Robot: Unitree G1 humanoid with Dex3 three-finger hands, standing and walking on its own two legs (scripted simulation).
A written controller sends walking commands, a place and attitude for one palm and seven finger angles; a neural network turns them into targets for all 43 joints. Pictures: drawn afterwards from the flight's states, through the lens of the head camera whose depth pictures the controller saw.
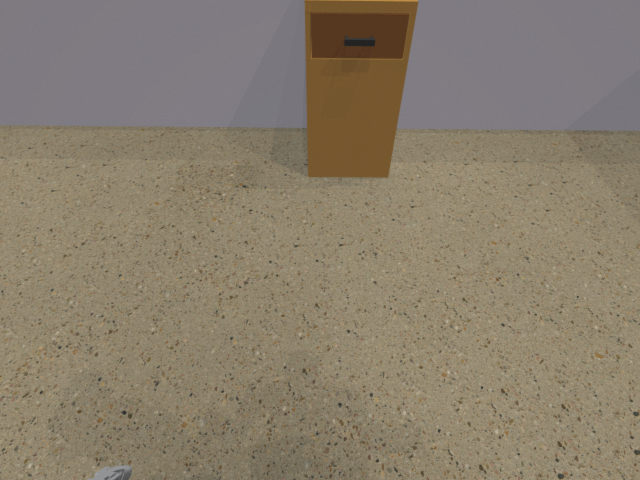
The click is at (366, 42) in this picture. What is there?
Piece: drawer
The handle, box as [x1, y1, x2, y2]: [344, 36, 374, 45]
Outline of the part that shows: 345,36 345,45 374,45 374,38 372,36 370,36 369,38 348,38 347,36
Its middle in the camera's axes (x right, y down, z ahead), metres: +0.14 -0.76 +1.47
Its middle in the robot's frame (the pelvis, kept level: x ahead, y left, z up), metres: +1.61 -0.08 -0.09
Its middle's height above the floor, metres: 0.68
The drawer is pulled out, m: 0.00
